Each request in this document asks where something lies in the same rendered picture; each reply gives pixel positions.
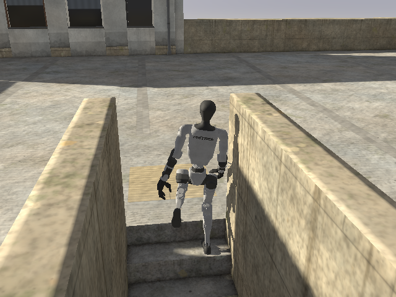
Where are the stairs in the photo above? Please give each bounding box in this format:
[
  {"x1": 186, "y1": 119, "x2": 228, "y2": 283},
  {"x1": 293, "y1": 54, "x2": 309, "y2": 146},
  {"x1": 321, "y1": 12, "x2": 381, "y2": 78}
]
[{"x1": 126, "y1": 218, "x2": 238, "y2": 297}]

